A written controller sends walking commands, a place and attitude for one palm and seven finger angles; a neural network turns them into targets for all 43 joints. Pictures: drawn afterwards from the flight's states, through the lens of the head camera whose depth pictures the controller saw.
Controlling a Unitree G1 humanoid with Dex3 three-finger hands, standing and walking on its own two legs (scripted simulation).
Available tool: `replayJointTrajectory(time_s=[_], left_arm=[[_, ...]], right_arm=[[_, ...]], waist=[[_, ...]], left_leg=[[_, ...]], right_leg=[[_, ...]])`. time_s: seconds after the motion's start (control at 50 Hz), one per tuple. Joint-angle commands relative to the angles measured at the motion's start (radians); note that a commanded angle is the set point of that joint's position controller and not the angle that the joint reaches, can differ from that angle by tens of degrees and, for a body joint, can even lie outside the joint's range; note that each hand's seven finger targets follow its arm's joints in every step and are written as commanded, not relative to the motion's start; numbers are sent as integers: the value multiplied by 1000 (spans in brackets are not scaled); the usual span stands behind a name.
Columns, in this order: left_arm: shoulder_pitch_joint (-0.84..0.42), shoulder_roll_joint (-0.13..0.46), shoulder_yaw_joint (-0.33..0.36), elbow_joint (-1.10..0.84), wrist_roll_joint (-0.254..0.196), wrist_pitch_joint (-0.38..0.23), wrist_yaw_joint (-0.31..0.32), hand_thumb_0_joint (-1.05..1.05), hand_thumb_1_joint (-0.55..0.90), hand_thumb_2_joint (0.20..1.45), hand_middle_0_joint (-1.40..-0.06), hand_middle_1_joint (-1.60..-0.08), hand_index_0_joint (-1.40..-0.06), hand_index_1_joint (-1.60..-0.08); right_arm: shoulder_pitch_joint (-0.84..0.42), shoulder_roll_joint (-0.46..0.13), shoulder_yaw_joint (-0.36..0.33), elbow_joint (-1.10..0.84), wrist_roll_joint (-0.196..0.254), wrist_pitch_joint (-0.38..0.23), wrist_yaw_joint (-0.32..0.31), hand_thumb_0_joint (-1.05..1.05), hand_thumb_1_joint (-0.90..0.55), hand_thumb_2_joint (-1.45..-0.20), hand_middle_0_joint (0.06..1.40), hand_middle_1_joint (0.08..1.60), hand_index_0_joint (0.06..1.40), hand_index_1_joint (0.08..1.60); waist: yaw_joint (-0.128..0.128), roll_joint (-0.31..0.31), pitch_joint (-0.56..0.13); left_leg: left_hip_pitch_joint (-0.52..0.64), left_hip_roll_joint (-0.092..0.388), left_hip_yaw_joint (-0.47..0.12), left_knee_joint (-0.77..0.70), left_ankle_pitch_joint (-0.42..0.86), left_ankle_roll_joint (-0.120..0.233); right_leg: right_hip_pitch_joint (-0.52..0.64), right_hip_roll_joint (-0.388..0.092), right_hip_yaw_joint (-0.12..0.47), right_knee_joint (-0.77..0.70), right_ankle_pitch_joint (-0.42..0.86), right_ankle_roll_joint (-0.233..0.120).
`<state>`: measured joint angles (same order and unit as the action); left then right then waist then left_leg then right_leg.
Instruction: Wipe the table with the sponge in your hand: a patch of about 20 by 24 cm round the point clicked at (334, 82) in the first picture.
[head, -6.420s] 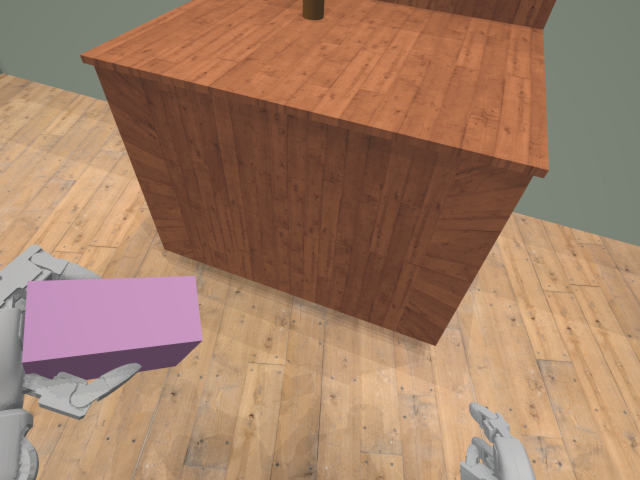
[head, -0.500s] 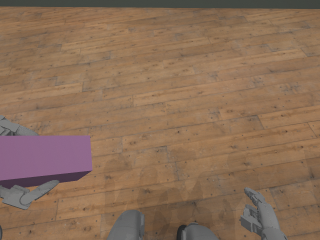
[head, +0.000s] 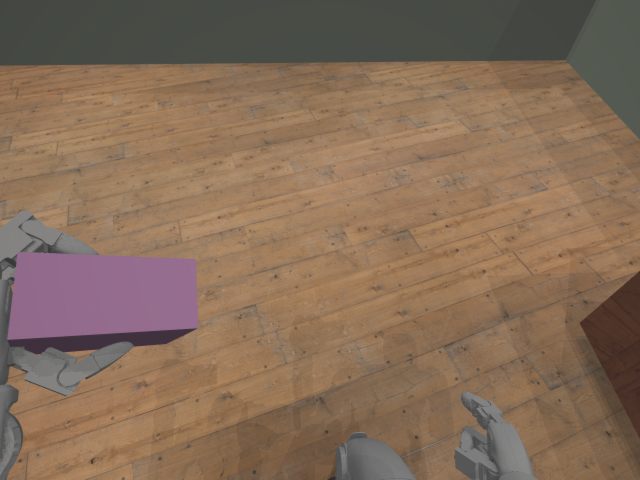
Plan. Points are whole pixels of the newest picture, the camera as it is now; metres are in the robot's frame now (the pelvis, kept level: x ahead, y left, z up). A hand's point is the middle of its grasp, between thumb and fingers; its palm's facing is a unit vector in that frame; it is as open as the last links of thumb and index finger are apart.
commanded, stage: turn to face it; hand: left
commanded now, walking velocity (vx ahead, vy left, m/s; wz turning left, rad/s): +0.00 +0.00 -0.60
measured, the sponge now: (133, 306) +0.24 +0.20 +0.15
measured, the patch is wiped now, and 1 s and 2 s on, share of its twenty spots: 0.00 0.00 0.00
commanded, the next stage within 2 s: none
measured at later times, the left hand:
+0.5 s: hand (266, 330) +0.21 +0.07 +0.19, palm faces +0.04 -0.83 -0.56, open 10.7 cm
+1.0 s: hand (497, 425) +0.15 -0.10 +0.19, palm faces -0.22 -0.75 -0.63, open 10.7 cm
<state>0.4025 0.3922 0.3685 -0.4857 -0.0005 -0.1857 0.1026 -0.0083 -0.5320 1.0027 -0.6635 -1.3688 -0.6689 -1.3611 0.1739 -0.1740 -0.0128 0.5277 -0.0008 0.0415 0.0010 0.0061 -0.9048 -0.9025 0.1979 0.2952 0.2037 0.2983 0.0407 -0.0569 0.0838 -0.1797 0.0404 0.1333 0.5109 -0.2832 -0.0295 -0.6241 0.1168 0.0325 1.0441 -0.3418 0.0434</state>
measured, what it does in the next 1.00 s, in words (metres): walks backwards, turning right: right foot, then left foot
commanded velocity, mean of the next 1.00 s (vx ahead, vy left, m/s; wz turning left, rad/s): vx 0.00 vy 0.00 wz -0.60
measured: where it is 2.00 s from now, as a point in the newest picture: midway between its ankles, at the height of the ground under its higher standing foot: outside the picture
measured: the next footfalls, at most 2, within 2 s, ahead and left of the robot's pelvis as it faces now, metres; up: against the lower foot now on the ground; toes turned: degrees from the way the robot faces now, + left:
right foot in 0.18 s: +0.03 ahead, -0.20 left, +0.00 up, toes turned -12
left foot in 0.46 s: +0.02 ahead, +0.03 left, +0.00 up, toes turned -13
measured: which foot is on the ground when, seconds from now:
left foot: down 0.00-0.18, up 0.20-0.44, down 0.46-0.76, up 0.78-1.00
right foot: up 0.00-0.16, down 0.18-0.48, up 0.50-0.74, down 0.76-1.00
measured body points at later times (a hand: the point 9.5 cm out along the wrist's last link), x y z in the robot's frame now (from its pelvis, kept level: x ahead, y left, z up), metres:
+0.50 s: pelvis -0.07 -0.08 -0.01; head -0.01 -0.08 +0.44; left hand +0.20 +0.11 +0.22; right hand +0.01 -0.39 -0.08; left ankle -0.02 +0.04 -0.73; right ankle -0.01 -0.19 -0.72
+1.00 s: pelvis -0.16 -0.15 +0.00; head -0.12 -0.22 +0.45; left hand +0.16 -0.06 +0.22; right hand -0.17 -0.44 -0.11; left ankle -0.09 -0.02 -0.65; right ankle -0.14 -0.23 -0.73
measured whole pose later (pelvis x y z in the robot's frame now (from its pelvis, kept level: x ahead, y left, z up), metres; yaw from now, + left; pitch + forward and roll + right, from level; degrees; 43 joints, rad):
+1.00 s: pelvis -0.16 -0.15 +0.00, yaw -37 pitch +1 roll +2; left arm 0.58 0.48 0.46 -0.60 -0.05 -0.23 0.12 -0.01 -0.53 1.00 -0.66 -1.37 -0.66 -1.37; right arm 0.13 -0.23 -0.03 0.56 0.01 0.05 0.00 0.01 -0.91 -0.90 0.20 0.30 0.20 0.30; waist -0.03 0.02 0.15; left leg -0.50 0.05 0.03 1.11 -0.42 -0.10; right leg -0.37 0.08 -0.01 0.54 -0.18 -0.11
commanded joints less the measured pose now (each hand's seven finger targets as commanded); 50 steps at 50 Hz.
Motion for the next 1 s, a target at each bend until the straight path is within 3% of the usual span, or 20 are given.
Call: replayJointTrajectory(time_s=[0.0, 0.12, 0.14, 0.16, 0.18, 0.22, 0.26, 0.36, 0.4, 0.42, 0.46, 0.5, 0.56, 0.7, 0.72, 0.74, 0.76, 0.8, 0.86, 0.98], left_arm=[[-16, 134, 108, -284, -35, -73, 36, 0, 100, 1300, -1200, -1600, -1200, -1600], [-145, 135, 85, -194, -20, -68, 48, 0, 100, 1300, -1200, -1600, -1200, -1600], [-168, 163, 106, -176, -15, -72, 51, 0, 100, 1300, -1200, -1600, -1200, -1600], [-129, 207, 136, -139, -7, -74, 58, 0, 100, 1300, -1200, -1600, -1200, -1600], [-127, 259, 206, -171, -23, -87, 73, 0, 100, 1300, -1200, -1600, -1200, -1600], [-61, 240, 190, -248, -41, -86, 60, 0, 100, 1300, -1200, -1600, -1200, -1600], [85, 255, 254, -328, -63, -105, 61, 0, 100, 1300, -1200, -1600, -1200, -1600], [169, 242, 281, -432, -68, -117, 67, 0, 100, 1300, -1200, -1600, -1200, -1600], [171, 224, 273, -403, -65, -114, 66, 0, 100, 1300, -1200, -1600, -1200, -1600], [168, 212, 263, -385, -68, -116, 61, 0, 100, 1300, -1200, -1600, -1200, -1600], [155, 198, 256, -349, -44, -125, 56, 0, 100, 1300, -1200, -1600, -1200, -1600], [121, 204, 252, -257, -27, -123, 58, 0, 100, 1300, -1200, -1600, -1200, -1600], [-24, 85, 84, -271, -22, -95, 38, 0, 100, 1300, -1200, -1600, -1200, -1600], [-95, 140, 65, -297, -16, -66, 49, 0, 100, 1300, -1200, -1600, -1200, -1600], [-99, 173, 93, -305, -15, -68, 51, 0, 100, 1300, -1200, -1600, -1200, -1600], [-86, 232, 145, -309, -16, -76, 57, 0, 100, 1300, -1200, -1600, -1200, -1600], [-11, 296, 233, -281, -23, -74, 70, 0, 100, 1300, -1200, -1600, -1200, -1600], [28, 279, 236, -332, -57, -62, 60, 0, 100, 1300, -1200, -1600, -1200, -1600], [196, 228, 272, -282, -79, -84, 56, 0, 100, 1300, -1200, -1600, -1200, -1600], [205, 189, 233, -228, -81, -78, 64, 0, 100, 1300, -1200, -1600, -1200, -1600]], right_arm=[[-84, -137, -47, -143, 26, -71, 5, 0, -900, -900, 200, 300, 200, 300], [18, -178, -60, -114, 31, -136, -1, 0, -900, -900, 200, 300, 200, 300], [28, -163, -60, -103, 35, -142, 1, 0, -900, -900, 200, 300, 200, 300], [2, -132, -54, -114, 28, -144, -5, 0, -900, -900, 200, 300, 200, 300], [-73, -128, -37, -124, 18, -145, -13, 0, -900, -900, 200, 300, 200, 300], [-87, -136, -54, -131, 26, -114, -7, 0, -900, -900, 200, 300, 200, 300], [-113, -112, -19, -125, 22, -81, 2, 0, -900, -900, 200, 300, 200, 300], [-88, -130, -35, -136, 15, -71, 9, 0, -900, -900, 200, 300, 200, 300], [-47, -138, -40, -126, 14, -77, 5, 0, -900, -900, 200, 300, 200, 300], [-29, -151, -48, -126, 12, -82, -4, 0, -900, -900, 200, 300, 200, 300], [-47, -174, -62, -142, 9, -84, -19, 0, -900, -900, 200, 300, 200, 300], [-64, -153, -55, -123, -1, -91, -21, 0, -900, -900, 200, 300, 200, 300], [-31, -169, -65, -113, 33, -97, -2, 0, -900, -900, 200, 300, 200, 300], [2, -171, -46, -146, 25, -142, -4, 0, -900, -900, 200, 300, 200, 300], [7, -158, -44, -144, 28, -143, 0, 0, -900, -900, 200, 300, 200, 300], [-14, -124, -37, -155, 29, -143, -3, 0, -900, -900, 200, 300, 200, 300], [-58, -122, -23, -168, 12, -134, -10, 0, -900, -900, 200, 300, 200, 300], [-91, -124, -39, -163, 27, -106, -6, 0, -900, -900, 200, 300, 200, 300], [-102, -80, -9, -124, 13, -43, 5, 0, -900, -900, 200, 300, 200, 300], [-103, -132, -43, -125, 14, -23, -2, 0, -900, -900, 200, 300, 200, 300]], waist=[[-4, 314, -3], [-28, 224, -112], [-30, 80, -149], [-18, -179, -159], [2, -262, -181], [-4, -191, -212], [0, -34, -262], [-16, -55, -297], [-33, -3, -276], [-43, 76, -247], [-22, 411, -175], [-30, 350, -140], [-36, 307, -86], [-29, 294, -144], [-26, 191, -169], [-16, -68, -167], [1, -198, -208], [-16, -135, -206], [-20, 24, -283], [-16, -25, -279]], left_leg=[[-148, 375, -70, -200, 43, 148], [-87, 271, 50, 137, 200, 20], [-108, 215, 69, 319, 125, -8], [-329, 93, 42, 543, -258, -43], [-438, 54, -59, 720, -395, -60], [-400, 87, -181, 792, -286, -55], [-356, 81, -163, 645, -243, -52], [-153, 29, -101, 215, -177, -42], [10, 26, -90, 12, -71, -28], [99, 87, -140, -100, -67, 6], [71, 440, -430, -223, 151, 165], [-80, 439, -303, -189, 231, 176], [-26, 335, -37, -114, 357, 108], [-39, 299, 20, 87, 287, 39], [-81, 257, 43, 218, 182, 13], [-230, 147, 54, 429, -167, -29], [-427, 30, -27, 637, -396, -58], [-397, 76, -182, 765, -253, -58], [-453, 73, -168, 725, -138, -76], [-341, 34, -142, 490, -163, -64]], right_leg=[[49, -174, -2, 91, -93, 13], [423, -89, -203, -507, 110, 32], [483, -165, -106, -601, 232, -9], [592, -341, 218, -624, 642, -121], [576, -471, 393, -626, 887, -197], [518, -454, 418, -638, 585, -221], [526, -390, 287, -588, 521, -223], [421, -335, 291, -621, 281, -211], [289, -298, 300, -598, 159, -158], [175, -234, 270, -506, 84, -114], [6, -76, -6, 11, -236, -11], [33, -132, 13, 234, -172, 3], [51, -152, -85, 34, -99, 20], [394, -113, -195, -495, 60, 21], [468, -169, -132, -579, 184, -7], [539, -317, 100, -638, 531, -81], [591, -450, 353, -630, 868, -176], [496, -456, 402, -686, 547, -180], [617, -361, 243, -606, 543, -200], [554, -348, 341, -692, 436, -208]])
